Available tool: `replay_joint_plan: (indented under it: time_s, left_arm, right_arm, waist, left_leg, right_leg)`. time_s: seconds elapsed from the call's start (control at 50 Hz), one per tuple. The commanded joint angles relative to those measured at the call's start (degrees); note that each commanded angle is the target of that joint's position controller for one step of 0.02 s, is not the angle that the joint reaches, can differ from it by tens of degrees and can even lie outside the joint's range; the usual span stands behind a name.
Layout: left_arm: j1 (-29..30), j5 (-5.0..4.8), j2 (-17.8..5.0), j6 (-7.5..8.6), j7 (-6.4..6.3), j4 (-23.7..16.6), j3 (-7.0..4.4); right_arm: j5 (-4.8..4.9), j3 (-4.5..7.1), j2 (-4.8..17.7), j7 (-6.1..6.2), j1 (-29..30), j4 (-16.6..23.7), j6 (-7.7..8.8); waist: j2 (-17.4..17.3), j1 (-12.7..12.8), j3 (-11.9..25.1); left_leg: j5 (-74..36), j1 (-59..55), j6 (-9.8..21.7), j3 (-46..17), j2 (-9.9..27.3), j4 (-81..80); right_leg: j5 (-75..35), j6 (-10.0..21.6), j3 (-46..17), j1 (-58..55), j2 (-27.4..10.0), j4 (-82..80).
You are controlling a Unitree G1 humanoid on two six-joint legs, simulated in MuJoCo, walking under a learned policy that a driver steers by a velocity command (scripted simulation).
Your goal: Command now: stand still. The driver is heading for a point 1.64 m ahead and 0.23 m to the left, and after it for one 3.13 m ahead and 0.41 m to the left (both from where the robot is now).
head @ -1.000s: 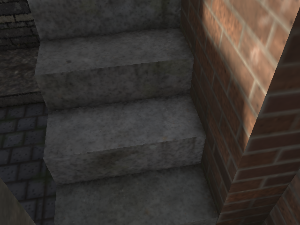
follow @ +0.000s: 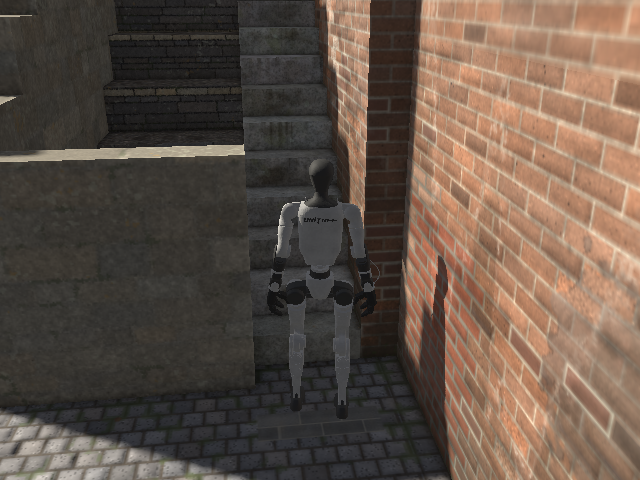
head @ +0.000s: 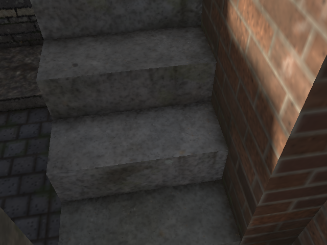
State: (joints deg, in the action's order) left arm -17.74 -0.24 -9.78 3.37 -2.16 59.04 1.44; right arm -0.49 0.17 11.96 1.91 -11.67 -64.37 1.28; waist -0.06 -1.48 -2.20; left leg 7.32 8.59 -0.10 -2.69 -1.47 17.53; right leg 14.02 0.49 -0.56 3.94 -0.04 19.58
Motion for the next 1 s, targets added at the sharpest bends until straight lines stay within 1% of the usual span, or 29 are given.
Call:
replay_joint_plan:
  time_s: [0.02,0.24,0.26,0.28,0.32,0.34,0.52,0.54,0.56,0.58,0.6,0.62,0.64,0.66,0.68,0.7,0.72,0.74,0.76,0.78,0.8,0.82,0.84,0.86,0.9,0.92,0.96,1.0]
  left_arm:
    - [-3.6,-0.03,-5.1,0.39,-0.09,-1.1,-0.88]
    - [-3.3,-0.03,-5.4,0.39,-0.02,-1.1,-0.85]
    - [-3.3,-0.39,-5.8,0.45,-0.10,-0.9,-0.99]
    - [-3.2,-0.36,-5.8,0.46,-0.11,-0.9,-1.00]
    - [-3.2,-0.26,-5.7,0.48,-0.10,-0.9,-0.97]
    - [-3.3,-0.43,-5.2,0.81,-0.07,-1.0,-0.90]
    - [-3.4,-0.39,-5.5,1.05,-0.02,-1.1,-1.11]
    - [-6.7,0.71,-15.8,-0.20,-1.35,-4.1,-5.36]
    - [-9.9,0.49,-14.7,-0.08,-0.31,-1.1,-4.67]
    - [-9.6,0.51,-10.9,0.01,-0.24,-0.6,-4.28]
    - [-8.0,1.04,-7.9,0.41,-0.45,-0.4,-3.69]
    - [-4.5,1.48,-5.1,1.07,-0.63,-1.3,-2.81]
    - [-1.9,1.87,-4.1,1.74,-0.45,-2.3,-2.19]
    - [-0.4,1.84,-5.6,1.75,-0.11,-2.9,-2.36]
    - [0.1,1.03,-7.0,1.65,0.24,-2.9,-2.57]
    - [-0.9,0.42,-7.8,1.67,0.62,-2.9,-2.60]
    - [-1.6,-0.01,-7.9,1.87,0.85,-3.3,-2.31]
    - [-5.0,-0.27,-4.6,1.33,0.66,-3.4,-1.66]
    - [-6.1,0.82,-3.1,0.74,0.28,-2.7,-0.81]
    - [-5.5,1.06,-4.7,0.35,-0.07,-2.7,-1.08]
    - [-5.6,0.85,-5.9,0.02,-0.25,-2.7,-1.26]
    - [-5.7,0.73,-6.6,-0.22,-0.23,-2.7,-1.37]
    - [-6.1,0.72,-6.0,-0.32,-0.12,-2.4,-0.88]
    - [-5.5,0.55,-6.1,-0.70,-0.20,-2.4,-0.80]
    - [-5.0,0.61,-6.0,-1.03,-0.38,-2.4,-0.52]
    - [-4.7,0.69,-4.9,-0.82,-0.47,-2.3,0.03]
    - [-4.5,0.65,-5.5,-0.80,-0.57,-2.0,0.21]
    - [-3.6,0.75,-5.9,-0.77,-0.55,-2.1,0.35]
  right_arm:
    - [-0.01,0.79,5.7,0.16,-1.7,1.1,0.27]
    - [-0.02,0.69,5.9,0.18,-1.3,0.8,0.22]
    - [-0.26,0.62,5.7,0.05,-0.9,1.3,0.33]
    - [-0.26,0.61,5.8,0.00,-0.8,1.3,0.37]
    - [-0.18,0.58,5.8,-0.03,-0.9,1.2,0.39]
    - [-0.14,0.53,5.8,-0.01,-0.4,1.4,0.32]
    - [-0.18,0.46,5.9,0.03,-0.4,1.4,0.40]
    - [1.23,3.09,12.7,-1.43,1.4,1.8,-0.88]
    - [-1.26,0.54,3.5,-1.36,4.8,4.8,-0.35]
    - [-2.22,0.51,3.3,-1.57,5.2,6.1,0.09]
    - [-1.62,0.42,3.0,-1.61,5.1,6.6,0.70]
    - [-1.17,0.15,2.5,-1.41,3.4,6.2,1.49]
    - [-0.92,-0.19,1.8,-1.12,2.3,5.5,1.81]
    - [-0.66,-0.36,1.8,-0.72,0.2,4.8,1.91]
    - [-0.82,-0.34,2.2,-0.24,-1.9,4.1,1.93]
    - [-0.97,0.25,5.0,0.29,-2.6,4.2,1.83]
    - [-1.47,0.95,8.4,0.68,-4.3,4.2,1.92]
    - [-0.82,1.71,11.6,0.72,-2.5,4.1,1.77]
    - [0.14,1.90,10.7,0.54,-2.0,3.6,1.35]
    - [0.35,1.78,9.1,0.41,-1.4,3.8,1.29]
    - [0.30,1.86,8.8,0.46,-1.6,3.7,1.31]
    - [0.33,1.77,8.3,0.58,-2.0,3.6,1.46]
    - [0.29,1.50,7.8,0.54,-0.8,4.1,0.79]
    - [0.26,1.62,8.2,0.55,-0.6,4.3,0.90]
    - [0.39,1.74,8.6,0.55,-0.3,4.3,0.88]
    - [0.73,1.73,8.6,0.59,0.3,4.2,0.72]
    - [0.54,1.72,8.7,0.56,1.0,4.3,0.49]
    - [0.55,1.79,8.9,0.50,1.7,4.1,0.34]
  waist:
    - [1.0,0.0,-0.8]
    - [1.0,0.1,-0.9]
    - [0.3,-0.5,-0.6]
    - [0.3,-0.3,-0.7]
    - [0.7,-0.3,-0.8]
    - [1.0,-0.4,-0.7]
    - [1.2,-0.5,-0.7]
    - [-4.2,6.8,1.9]
    - [11.2,5.1,-1.4]
    - [13.3,4.7,-6.7]
    - [10.9,3.3,-8.8]
    - [8.1,1.6,-8.2]
    - [5.9,0.8,-6.6]
    - [5.7,0.4,-4.1]
    - [4.6,-0.8,-1.6]
    - [2.9,-0.6,0.4]
    - [2.5,-0.9,2.4]
    - [-0.8,2.3,1.1]
    - [-1.3,2.6,2.2]
    - [-0.3,2.0,0.7]
    - [-0.6,1.8,0.8]
    - [-1.6,2.0,1.7]
    - [-1.7,2.0,3.5]
    - [-1.8,2.2,3.4]
    - [-2.1,2.3,4.0]
    - [-2.2,1.8,3.9]
    - [-2.1,1.7,4.0]
    - [-1.7,1.7,3.1]
  left_leg:
    - [-7.7,-2.9,2.5,-5.2,5.8,-1.5]
    - [-7.8,-3.1,2.3,-5.0,5.9,-1.5]
    - [-6.4,-2.8,2.0,-4.6,5.7,-1.8]
    - [-6.1,-2.4,1.9,-4.7,5.7,-1.9]
    - [-6.1,-2.2,1.9,-4.6,5.7,-1.9]
    - [-5.7,-2.3,1.7,-4.6,5.6,-1.8]
    - [-6.2,-2.0,1.5,-4.3,5.7,-1.5]
    - [11.8,12.7,1.8,2.8,-2.3,10.6]
    - [14.9,15.1,2.5,2.4,0.0,15.5]
    - [15.8,17.2,2.7,1.6,2.0,21.3]
    - [15.2,19.5,2.6,0.9,3.3,23.8]
    - [13.9,17.8,2.0,0.0,4.3,20.4]
    - [12.4,13.8,1.8,0.8,3.9,15.5]
    - [8.6,8.4,2.2,1.7,3.0,8.3]
    - [0.3,0.6,2.3,3.2,1.6,1.1]
    - [-5.9,-6.1,2.0,2.1,2.0,-2.2]
    - [-11.3,-12.3,2.1,-2.0,6.2,-1.6]
    - [-19.2,-8.5,3.8,-6.0,9.7,1.0]
    - [-20.1,-6.9,5.4,-5.8,9.2,2.7]
    - [-21.2,-6.1,5.3,-5.2,8.3,3.0]
    - [-22.6,-6.2,5.3,-5.0,7.8,3.0]
    - [-24.8,-6.7,5.4,-4.9,7.6,3.0]
    - [-26.7,-8.0,5.9,-4.8,8.5,3.3]
    - [-27.6,-7.1,5.7,-4.8,8.6,3.4]
    - [-27.9,-6.8,5.6,-4.7,8.3,3.6]
    - [-27.2,-7.2,5.6,-5.0,8.1,3.3]
    - [-24.4,-7.3,5.6,-5.3,8.1,2.7]
    - [-23.3,-6.5,5.4,-5.3,7.8,2.6]
  right_leg:
    - [-7.5,1.3,-4.7,4.7,-5.7,-4.0]
    - [-8.0,1.4,-4.8,4.5,-5.7,-4.3]
    - [-8.1,1.6,-4.8,4.2,-5.7,-3.6]
    - [-8.3,1.6,-4.8,4.0,-5.8,-3.5]
    - [-8.5,1.6,-4.8,4.1,-5.8,-3.5]
    - [-7.9,1.5,-4.8,4.3,-5.6,-3.7]
    - [-9.6,1.6,-4.9,3.9,-5.6,-3.6]
    - [14.5,6.1,-18.2,-7.1,-14.4,-7.7]
    - [28.0,9.9,-21.0,-0.9,-16.5,-15.4]
    - [27.4,11.7,-22.4,3.4,-18.2,-18.5]
    - [18.2,12.3,-19.5,2.9,-17.5,-17.9]
    - [4.9,11.5,-14.4,2.2,-15.1,-15.3]
    - [-7.5,10.6,-10.3,2.2,-13.6,-11.9]
    - [-14.0,9.3,-6.9,1.5,-11.4,-8.5]
    - [-18.3,7.3,-4.8,3.4,-9.7,-4.8]
    - [-19.0,4.6,-4.1,6.1,-8.3,-2.7]
    - [-14.0,2.4,-4.3,9.9,-7.4,-1.9]
    - [-3.6,0.0,-1.8,9.2,-3.6,-3.5]
    - [-1.9,-0.9,-1.8,4.9,-4.2,-3.5]
    - [-3.3,-1.3,-1.7,4.9,-4.0,-2.6]
    - [-5.0,-1.5,-1.7,4.4,-4.2,-1.5]
    - [-6.7,-1.4,-1.6,3.6,-4.5,-0.8]
    - [-7.1,-1.6,-1.4,3.4,-4.2,-1.0]
    - [-7.4,-1.8,-1.4,2.6,-4.1,-0.9]
    - [-7.9,-2.0,-1.3,1.5,-4.4,-0.8]
    - [-6.8,-2.7,-1.2,2.2,-4.6,-0.8]
    - [-5.0,-2.9,-1.0,2.6,-4.3,-1.2]
    - [-5.7,-2.9,-1.3,2.7,-4.6,-1.7]
